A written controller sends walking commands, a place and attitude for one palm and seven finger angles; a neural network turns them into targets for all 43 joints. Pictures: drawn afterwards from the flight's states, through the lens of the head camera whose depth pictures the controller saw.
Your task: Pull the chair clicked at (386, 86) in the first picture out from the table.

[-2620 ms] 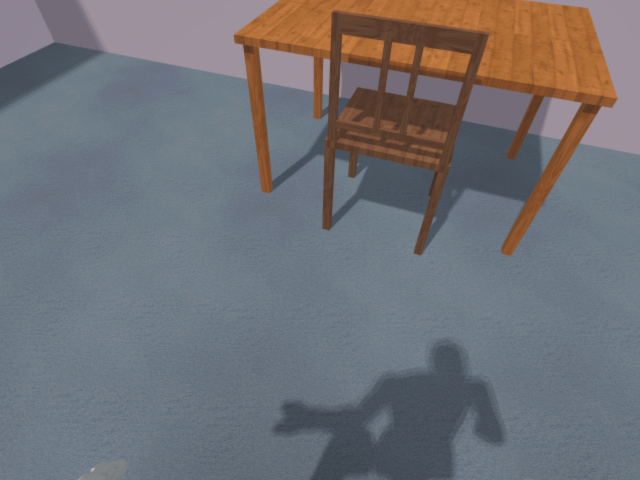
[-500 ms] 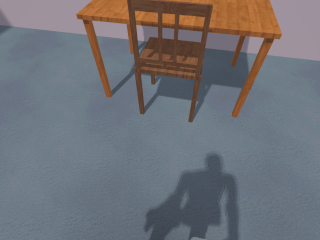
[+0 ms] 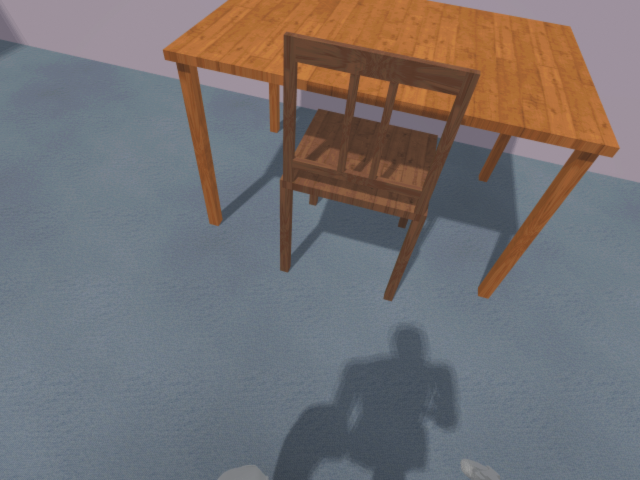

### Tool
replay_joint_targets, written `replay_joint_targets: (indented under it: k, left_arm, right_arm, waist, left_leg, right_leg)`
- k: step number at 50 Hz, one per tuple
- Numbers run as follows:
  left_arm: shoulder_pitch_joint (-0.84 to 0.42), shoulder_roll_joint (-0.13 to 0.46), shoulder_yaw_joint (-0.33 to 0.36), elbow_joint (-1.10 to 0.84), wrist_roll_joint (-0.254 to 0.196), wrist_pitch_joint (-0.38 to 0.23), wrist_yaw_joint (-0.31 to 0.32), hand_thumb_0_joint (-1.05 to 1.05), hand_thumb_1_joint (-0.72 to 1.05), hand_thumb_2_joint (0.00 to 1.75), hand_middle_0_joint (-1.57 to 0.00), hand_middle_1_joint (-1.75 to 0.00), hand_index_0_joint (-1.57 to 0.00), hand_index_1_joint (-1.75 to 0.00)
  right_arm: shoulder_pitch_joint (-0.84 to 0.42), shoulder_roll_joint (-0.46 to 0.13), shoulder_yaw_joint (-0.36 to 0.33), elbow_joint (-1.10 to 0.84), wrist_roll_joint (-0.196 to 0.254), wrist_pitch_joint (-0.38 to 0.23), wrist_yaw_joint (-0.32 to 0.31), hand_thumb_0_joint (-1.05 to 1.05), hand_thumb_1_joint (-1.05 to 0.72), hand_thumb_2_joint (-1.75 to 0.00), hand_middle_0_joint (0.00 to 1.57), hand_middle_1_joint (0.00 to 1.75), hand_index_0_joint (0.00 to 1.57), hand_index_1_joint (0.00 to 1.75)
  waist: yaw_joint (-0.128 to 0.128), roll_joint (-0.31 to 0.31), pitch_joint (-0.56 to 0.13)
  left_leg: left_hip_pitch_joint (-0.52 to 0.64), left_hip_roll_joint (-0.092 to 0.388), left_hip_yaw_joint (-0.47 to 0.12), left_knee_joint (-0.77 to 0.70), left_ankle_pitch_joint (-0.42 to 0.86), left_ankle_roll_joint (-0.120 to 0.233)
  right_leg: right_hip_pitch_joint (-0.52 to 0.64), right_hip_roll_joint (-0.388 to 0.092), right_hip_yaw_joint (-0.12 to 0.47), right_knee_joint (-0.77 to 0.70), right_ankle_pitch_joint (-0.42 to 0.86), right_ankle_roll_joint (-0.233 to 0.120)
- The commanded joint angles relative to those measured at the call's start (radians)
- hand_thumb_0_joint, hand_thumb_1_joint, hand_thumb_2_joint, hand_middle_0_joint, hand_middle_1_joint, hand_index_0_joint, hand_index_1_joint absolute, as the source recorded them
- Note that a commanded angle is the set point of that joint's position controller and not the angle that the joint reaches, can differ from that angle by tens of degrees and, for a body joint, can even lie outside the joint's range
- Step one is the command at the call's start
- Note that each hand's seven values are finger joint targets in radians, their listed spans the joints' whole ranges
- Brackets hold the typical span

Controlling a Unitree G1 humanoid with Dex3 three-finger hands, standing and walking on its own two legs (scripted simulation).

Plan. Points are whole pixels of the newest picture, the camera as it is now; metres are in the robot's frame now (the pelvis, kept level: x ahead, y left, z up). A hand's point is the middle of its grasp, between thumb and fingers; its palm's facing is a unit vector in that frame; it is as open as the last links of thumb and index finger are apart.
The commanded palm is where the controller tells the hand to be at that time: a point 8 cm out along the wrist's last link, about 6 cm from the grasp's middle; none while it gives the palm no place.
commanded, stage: walk to a spot facing it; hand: left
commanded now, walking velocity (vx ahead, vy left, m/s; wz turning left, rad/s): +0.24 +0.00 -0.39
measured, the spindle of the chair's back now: (347, 126) +0.90 +0.01 -0.07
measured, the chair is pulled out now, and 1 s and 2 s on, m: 0.00 0.00 0.00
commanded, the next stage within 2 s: turn to face it in 0.02 s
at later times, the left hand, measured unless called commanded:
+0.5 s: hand (243, 392) +0.26 +0.14 -0.15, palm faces -0.09 -0.97 -0.22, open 7.3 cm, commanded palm none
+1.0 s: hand (267, 319) +0.39 +0.12 -0.15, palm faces -0.18 -0.97 -0.16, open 7.3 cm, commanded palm none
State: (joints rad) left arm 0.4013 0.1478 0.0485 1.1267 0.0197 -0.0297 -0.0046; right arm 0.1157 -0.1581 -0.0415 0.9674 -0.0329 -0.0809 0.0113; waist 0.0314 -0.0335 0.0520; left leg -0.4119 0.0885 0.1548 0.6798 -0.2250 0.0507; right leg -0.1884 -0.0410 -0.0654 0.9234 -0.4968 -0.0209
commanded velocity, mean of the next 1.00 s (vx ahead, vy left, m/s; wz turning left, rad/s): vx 0.21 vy -0.02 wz -0.16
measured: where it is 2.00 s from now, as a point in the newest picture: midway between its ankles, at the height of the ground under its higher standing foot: (347, 433)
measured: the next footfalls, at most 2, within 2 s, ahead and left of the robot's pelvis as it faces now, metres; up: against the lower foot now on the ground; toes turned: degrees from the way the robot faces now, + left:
right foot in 0.36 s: +0.25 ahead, -0.15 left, +0.00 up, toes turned -14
left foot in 0.70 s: +0.30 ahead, +0.08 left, +0.00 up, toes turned +0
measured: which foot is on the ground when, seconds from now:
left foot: down 0.00-0.38, up 0.40-0.68, down 0.70-1.00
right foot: up 0.00-0.34, down 0.36-0.70, up 0.72-1.00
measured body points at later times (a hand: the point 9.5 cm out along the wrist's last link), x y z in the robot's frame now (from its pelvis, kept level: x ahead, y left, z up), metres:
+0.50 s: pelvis +0.17 -0.04 +0.01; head +0.19 -0.05 +0.46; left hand +0.27 +0.19 -0.13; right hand +0.12 -0.26 -0.16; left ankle +0.13 +0.09 -0.65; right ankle +0.21 -0.13 -0.72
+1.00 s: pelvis +0.31 -0.05 +0.03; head +0.34 -0.04 +0.48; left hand +0.40 +0.17 -0.13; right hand +0.19 -0.23 -0.12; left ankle +0.26 +0.08 -0.72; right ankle +0.35 -0.20 -0.68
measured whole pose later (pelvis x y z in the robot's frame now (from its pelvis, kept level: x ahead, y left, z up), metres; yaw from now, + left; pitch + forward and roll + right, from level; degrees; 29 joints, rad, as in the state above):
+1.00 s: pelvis +0.31 -0.05 +0.03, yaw -11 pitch +0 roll +0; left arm 0.22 0.18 0.07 1.04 0.02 0.01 -0.02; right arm 0.42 -0.10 -0.01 1.12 -0.03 -0.05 -0.02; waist -0.03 -0.03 0.05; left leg -0.05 0.07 0.18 0.34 -0.28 -0.02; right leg -0.50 -0.09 -0.07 0.79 -0.26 -0.02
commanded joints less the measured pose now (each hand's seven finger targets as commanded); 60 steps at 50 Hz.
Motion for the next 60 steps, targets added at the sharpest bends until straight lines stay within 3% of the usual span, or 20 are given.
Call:
replay_joint_targets:
  k: [1,5,10,16,17,18,19,20,23,33,34,35,36,39,45,49,53,55,56,60]
  left_arm:
    - [-0.069,0.071,0.019,-0.114,0.008,-0.03,-0.007,0.0,0.9,0.9,-0.2,-0.3,-0.2,-0.3]
    - [-0.003,0.024,0.022,-0.089,0.012,0.014,-0.009,0.0,0.9,0.9,-0.2,-0.3,-0.2,-0.3]
    - [-0.103,0.029,0.014,-0.139,0.008,0.024,-0.011,0.0,0.9,0.9,-0.2,-0.3,-0.2,-0.3]
    - [-0.073,0.077,0.02,-0.144,0.012,0.013,-0.007,0.0,0.9,0.9,-0.2,-0.3,-0.2,-0.3]
    - [0.004,0.132,0.03,-0.12,0.016,-0.002,-0.004,0.0,0.9,0.9,-0.2,-0.3,-0.2,-0.3]
    - [0.069,0.237,0.052,-0.104,0.02,-0.016,0.007,0.0,0.9,0.9,-0.2,-0.3,-0.2,-0.3]
    - [0.115,0.276,0.049,-0.1,-0.004,-0.017,0.011,0.0,0.9,0.9,-0.2,-0.3,-0.2,-0.3]
    - [0.082,0.261,0.054,-0.098,-0.003,-0.015,0.02,0.0,0.9,0.9,-0.2,-0.3,-0.2,-0.3]
    - [-0.083,0.168,0.032,-0.132,-0.002,-0.012,0.031,0.0,0.9,0.9,-0.2,-0.3,-0.2,-0.3]
    - [-0.156,0.163,0.039,-0.132,-0.004,0.006,0.005,0.0,0.9,0.9,-0.2,-0.3,-0.2,-0.3]
    - [-0.15,0.126,0.031,-0.14,-0.004,0.011,-0.002,0.0,0.9,0.9,-0.2,-0.3,-0.2,-0.3]
    - [-0.16,0.057,0.021,-0.166,-0.01,0.011,-0.009,0.0,0.9,0.9,-0.2,-0.3,-0.2,-0.3]
    - [-0.216,0.072,0.025,-0.206,-0.001,0.001,-0.013,0.0,0.9,0.9,-0.2,-0.3,-0.2,-0.3]
    - [-0.211,0.097,0.037,-0.178,0.011,-0.004,-0.027,0.0,0.9,0.9,-0.2,-0.3,-0.2,-0.3]
    - [-0.196,0.043,0.015,-0.151,0.002,0.009,-0.022,0.0,0.9,0.9,-0.2,-0.3,-0.2,-0.3]
    - [-0.259,0.036,0.009,-0.168,0.002,0.004,-0.02,0.0,0.9,0.9,-0.2,-0.3,-0.2,-0.3]
    - [-0.055,0.091,0.031,-0.095,0.007,-0.015,-0.012,0.0,0.9,0.9,-0.2,-0.3,-0.2,-0.3]
    - [0.127,0.264,0.066,-0.05,0.002,-0.03,0.007,0.0,0.9,0.9,-0.2,-0.3,-0.2,-0.3]
    - [0.102,0.254,0.059,-0.052,-0.009,-0.026,0.013,0.0,0.9,0.9,-0.2,-0.3,-0.2,-0.3]
    - [-0.116,0.104,0.025,-0.1,0.004,-0.026,0.035,0.0,0.9,0.9,-0.2,-0.3,-0.2,-0.3]
  right_arm:
    - [0.238,-0.144,-0.032,0.041,0.008,0.005,-0.029,0.0,-0.9,-0.9,0.2,0.3,0.2,0.3]
    - [0.201,-0.081,-0.019,0.048,0.012,-0.017,-0.037,0.0,-0.9,-0.9,0.2,0.3,0.2,0.3]
    - [0.215,-0.125,-0.018,0.061,0.011,-0.007,-0.037,0.0,-0.9,-0.9,0.2,0.3,0.2,0.3]
    - [0.207,-0.153,-0.026,0.079,0.01,0.032,-0.037,0.0,-0.9,-0.9,0.2,0.3,0.2,0.3]
    - [0.22,-0.137,-0.023,0.08,0.016,0.032,-0.031,0.0,-0.9,-0.9,0.2,0.3,0.2,0.3]
    - [0.263,-0.077,-0.014,0.066,0.024,0.029,-0.023,0.0,-0.9,-0.9,0.2,0.3,0.2,0.3]
    - [0.253,-0.08,-0.012,0.042,0.026,0.038,-0.028,0.0,-0.9,-0.9,0.2,0.3,0.2,0.3]
    - [0.195,-0.069,-0.009,0.033,0.024,0.041,-0.032,0.0,-0.9,-0.9,0.2,0.3,0.2,0.3]
    - [0.157,-0.078,-0.015,0.05,0.01,0.05,-0.021,0.0,-0.9,-0.9,0.2,0.3,0.2,0.3]
    - [0.336,-0.041,-0.006,0.09,0.005,0.038,-0.015,0.0,-0.9,-0.9,0.2,0.3,0.2,0.3]
    - [0.384,-0.078,-0.012,0.104,0.003,0.033,-0.021,0.0,-0.9,-0.9,0.2,0.3,0.2,0.3]
    - [0.456,-0.162,-0.029,0.108,-0.009,0.025,-0.027,0.0,-0.9,-0.9,0.2,0.3,0.2,0.3]
    - [0.455,-0.209,-0.035,0.093,-0.01,0.029,-0.036,0.0,-0.9,-0.9,0.2,0.3,0.2,0.3]
    - [0.321,-0.117,-0.008,0.066,0.006,0.011,-0.044,0.0,-0.9,-0.9,0.2,0.3,0.2,0.3]
    - [0.345,-0.11,-0.005,0.102,0.007,-0.004,-0.046,0.0,-0.9,-0.9,0.2,0.3,0.2,0.3]
    - [0.364,-0.115,-0.016,0.131,0.002,0.014,-0.039,0.0,-0.9,-0.9,0.2,0.3,0.2,0.3]
    - [0.326,-0.105,-0.019,0.138,0.011,0.024,-0.035,0.0,-0.9,-0.9,0.2,0.3,0.2,0.3]
    - [0.354,-0.018,0.0,0.102,0.028,0.019,-0.026,0.0,-0.9,-0.9,0.2,0.3,0.2,0.3]
    - [0.318,-0.054,-0.006,0.096,0.028,0.029,-0.033,0.0,-0.9,-0.9,0.2,0.3,0.2,0.3]
    - [0.259,-0.011,-0.006,0.099,0.011,0.046,-0.028,0.0,-0.9,-0.9,0.2,0.3,0.2,0.3]
  waist:
    - [-0.077,0.144,0.005]
    - [-0.009,0.13,-0.007]
    - [-0.024,0.128,0.01]
    - [0.003,0.129,-0.035]
    - [0.039,0.038,-0.085]
    - [0.05,-0.22,-0.173]
    - [0.057,-0.238,-0.185]
    - [0.063,-0.213,-0.183]
    - [-0.006,-0.036,-0.085]
    - [-0.089,-0.053,-0.005]
    - [-0.103,0.094,0.023]
    - [-0.132,0.341,0.045]
    - [-0.131,0.334,0.095]
    - [-0.067,0.149,0.111]
    - [-0.05,0.132,0.032]
    - [-0.082,0.183,0.055]
    - [0.016,0.087,-0.047]
    - [0.057,-0.282,-0.184]
    - [0.058,-0.209,-0.185]
    - [-0.04,-0.054,-0.041]
  left_leg:
    - [0.271,0.321,-0.424,-0.487,-0.196,0.114]
    - [0.179,0.236,-0.114,-0.472,0.18,0.075]
    - [0.239,0.216,0.013,-0.423,0.472,0.087]
    - [0.238,0.201,0.044,-0.177,0.377,0.03]
    - [0.177,0.155,0.073,-0.019,0.274,-0.009]
    - [-0.037,0.046,0.121,0.255,-0.106,-0.06]
    - [-0.112,-0.017,0.013,0.458,-0.426,-0.071]
    - [-0.173,0.007,-0.08,0.537,-0.413,-0.064]
    - [-0.132,0.066,-0.111,0.506,-0.214,-0.072]
    - [0.292,-0.029,0.009,-0.172,-0.077,-0.062]
    - [0.336,0.03,-0.102,-0.277,-0.199,-0.043]
    - [0.356,0.248,-0.432,-0.483,-0.417,0.037]
    - [0.319,0.371,-0.633,-0.597,-0.501,0.123]
    - [0.267,0.296,-0.429,-0.572,-0.267,0.124]
    - [0.352,0.198,-0.112,-0.48,0.321,0.105]
    - [0.319,0.198,-0.087,-0.43,0.295,0.098]
    - [0.21,0.125,-0.027,-0.168,0.204,0.03]
    - [-0.123,-0.049,0.017,0.329,-0.376,-0.037]
    - [-0.123,-0.033,-0.087,0.471,-0.399,-0.027]
    - [-0.079,0.041,-0.126,0.434,-0.204,-0.041]
  right_leg:
    - [-0.485,-0.069,0.072,0.417,0.142,-0.012]
    - [-0.375,-0.085,0.062,0.276,0.246,0.018]
    - [-0.316,-0.07,-0.009,-0.065,0.29,0.034]
    - [-0.042,0.0,-0.075,-0.357,0.376,0.012]
    - [0.099,-0.033,-0.034,-0.419,0.488,-0.005]
    - [0.286,-0.269,0.284,-0.476,0.651,-0.102]
    - [0.269,-0.397,0.444,-0.581,0.739,-0.221]
    - [0.251,-0.376,0.445,-0.603,0.661,-0.246]
    - [0.03,-0.283,0.279,-0.651,0.4,-0.198]
    - [-0.223,-0.12,0.13,-0.616,-0.042,-0.12]
    - [-0.307,-0.058,0.092,-0.468,-0.057,-0.087]
    - [-0.433,0.041,-0.026,-0.185,-0.029,-0.038]
    - [-0.532,0.042,0.001,-0.012,-0.036,-0.031]
    - [-0.529,-0.044,0.074,0.183,0.148,-0.021]
    - [-0.412,-0.053,0.003,-0.031,0.236,0.015]
    - [-0.301,-0.028,-0.047,-0.231,0.227,0.0]
    - [0.081,0.017,-0.073,-0.439,0.358,-0.026]
    - [0.374,-0.363,0.421,-0.598,0.513,-0.171]
    - [0.271,-0.38,0.454,-0.663,0.441,-0.226]
    - [-0.018,-0.272,0.191,-0.67,0.542,-0.189]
